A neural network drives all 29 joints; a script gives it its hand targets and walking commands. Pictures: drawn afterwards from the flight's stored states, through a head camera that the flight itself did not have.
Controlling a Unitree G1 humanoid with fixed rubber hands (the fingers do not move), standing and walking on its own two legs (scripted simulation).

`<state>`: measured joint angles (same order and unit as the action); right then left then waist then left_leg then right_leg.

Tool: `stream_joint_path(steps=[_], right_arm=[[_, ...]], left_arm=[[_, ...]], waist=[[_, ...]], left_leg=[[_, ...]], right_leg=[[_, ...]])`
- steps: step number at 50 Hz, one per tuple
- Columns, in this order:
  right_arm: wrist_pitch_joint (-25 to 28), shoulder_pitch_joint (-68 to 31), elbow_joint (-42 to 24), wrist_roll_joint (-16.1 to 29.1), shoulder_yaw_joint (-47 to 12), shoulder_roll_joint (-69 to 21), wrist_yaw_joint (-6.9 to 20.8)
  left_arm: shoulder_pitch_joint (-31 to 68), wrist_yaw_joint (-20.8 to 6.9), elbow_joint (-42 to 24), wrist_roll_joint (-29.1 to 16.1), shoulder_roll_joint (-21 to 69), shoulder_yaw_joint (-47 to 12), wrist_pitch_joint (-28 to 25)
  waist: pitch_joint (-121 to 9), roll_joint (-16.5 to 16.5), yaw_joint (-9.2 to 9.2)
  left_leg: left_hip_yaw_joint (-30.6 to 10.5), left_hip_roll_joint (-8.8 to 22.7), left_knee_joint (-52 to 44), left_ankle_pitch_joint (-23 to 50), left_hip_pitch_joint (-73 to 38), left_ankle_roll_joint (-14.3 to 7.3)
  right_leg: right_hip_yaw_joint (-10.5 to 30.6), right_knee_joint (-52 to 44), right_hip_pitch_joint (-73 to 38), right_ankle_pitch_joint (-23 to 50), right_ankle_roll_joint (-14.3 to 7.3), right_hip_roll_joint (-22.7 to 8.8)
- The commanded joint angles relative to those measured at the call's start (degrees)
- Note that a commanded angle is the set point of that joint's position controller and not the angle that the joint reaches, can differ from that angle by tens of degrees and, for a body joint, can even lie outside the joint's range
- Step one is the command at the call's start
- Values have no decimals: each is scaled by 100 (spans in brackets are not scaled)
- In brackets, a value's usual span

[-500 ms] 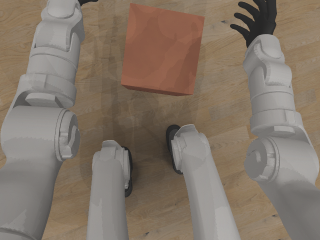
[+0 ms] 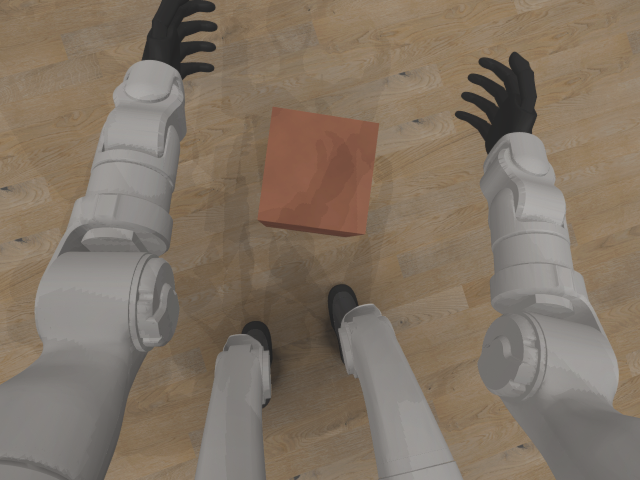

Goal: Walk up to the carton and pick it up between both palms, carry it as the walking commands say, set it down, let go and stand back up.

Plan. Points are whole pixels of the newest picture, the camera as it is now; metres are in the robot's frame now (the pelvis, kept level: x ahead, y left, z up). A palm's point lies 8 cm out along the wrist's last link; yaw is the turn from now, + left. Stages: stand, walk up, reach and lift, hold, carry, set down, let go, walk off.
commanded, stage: set down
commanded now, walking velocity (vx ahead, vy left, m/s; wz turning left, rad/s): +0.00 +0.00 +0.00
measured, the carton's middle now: (314, 181) +0.48 -0.09 -0.51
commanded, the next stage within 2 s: let go in 0.12 s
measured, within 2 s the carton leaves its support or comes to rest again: neither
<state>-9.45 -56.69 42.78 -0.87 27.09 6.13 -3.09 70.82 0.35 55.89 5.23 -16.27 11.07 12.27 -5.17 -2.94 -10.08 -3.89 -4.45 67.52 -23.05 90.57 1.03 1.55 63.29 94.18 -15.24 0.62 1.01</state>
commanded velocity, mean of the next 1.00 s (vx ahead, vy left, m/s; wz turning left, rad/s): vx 0.00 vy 0.00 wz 0.00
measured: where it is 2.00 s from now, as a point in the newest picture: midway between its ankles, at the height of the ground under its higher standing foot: (304, 359)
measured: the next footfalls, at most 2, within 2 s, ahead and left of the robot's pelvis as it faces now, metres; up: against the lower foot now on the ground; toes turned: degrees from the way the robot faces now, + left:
none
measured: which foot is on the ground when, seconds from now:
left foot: down 0.00-1.00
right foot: down 0.00-1.00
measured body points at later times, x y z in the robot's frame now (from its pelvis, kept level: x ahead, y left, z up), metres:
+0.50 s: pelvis +0.04 -0.02 +0.08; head +0.29 -0.03 +0.45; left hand +0.45 +0.12 -0.05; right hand +0.38 -0.28 -0.04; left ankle +0.05 +0.12 -0.60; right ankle +0.10 -0.12 -0.60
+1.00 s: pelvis +0.09 +0.00 +0.13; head +0.16 +0.01 +0.58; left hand +0.31 +0.21 +0.04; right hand +0.26 -0.24 +0.05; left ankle +0.05 +0.12 -0.60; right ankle +0.10 -0.12 -0.60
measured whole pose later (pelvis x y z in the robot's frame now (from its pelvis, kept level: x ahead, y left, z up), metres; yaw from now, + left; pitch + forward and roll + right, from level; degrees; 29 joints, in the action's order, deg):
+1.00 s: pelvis +0.09 +0.00 +0.13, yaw -2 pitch +5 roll -1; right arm -2.4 10.6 24.8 -0.1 1.9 10.6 3.5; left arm -5.4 -0.8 29.0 3.2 -10.3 4.4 2.1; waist 3.0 0.7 -2.6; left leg -4.5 -1.5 27.8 -18.0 15.0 -0.4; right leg 2.3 26.5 19.6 -12.1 0.0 1.9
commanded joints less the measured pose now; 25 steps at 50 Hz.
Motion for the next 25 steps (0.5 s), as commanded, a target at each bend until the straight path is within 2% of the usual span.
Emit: stream_joint_path(steps=[1,6,10,13,17,21,25], right_arm=[[176,-969,-601,-122,69,553,25],[300,-869,-432,-314,99,388,64],[382,-521,-510,-441,74,439,162],[402,-16,-781,-484,-70,558,311],[413,1513,-1452,-525,-431,739,607],[432,2093,-1911,-216,-932,872,900],[448,3110,-2005,-29,-1382,850,1066]], left_arm=[[1489,-33,-583,123,-362,118,-168],[1311,-43,-330,298,-248,244,-269],[817,49,-404,422,-206,360,-333],[190,216,-897,460,3,351,-352],[-1497,503,-2176,505,427,145,-362],[-2192,711,-3204,396,647,-33,-384],[-3261,716,-3394,355,740,-114,-472]], waist=[[-5195,-542,-256],[-4727,-406,-248],[-5103,-290,-189],[-5731,-254,-138],[-6376,-248,-50],[-5372,-160,67],[-4416,64,221]], left_leg=[[294,-127,-1055,1211,-2546,82],[236,-101,-1421,1216,-2483,93],[262,-88,-1550,1612,-2599,127],[286,-89,-1614,2128,-2994,163],[299,-135,-1837,2849,-3952,214],[317,-162,-2241,2221,-3972,165],[363,-148,-2609,1648,-4109,95]], right_leg=[[-541,-568,-4020,2072,299,161],[-509,-870,-4304,2161,317,104],[-438,-904,-4904,2765,283,123],[-399,-912,-5552,3438,213,160],[-255,-1093,-6722,4226,67,183],[-107,-1404,-7047,3622,-63,116],[57,-1777,-7560,3201,-51,52]])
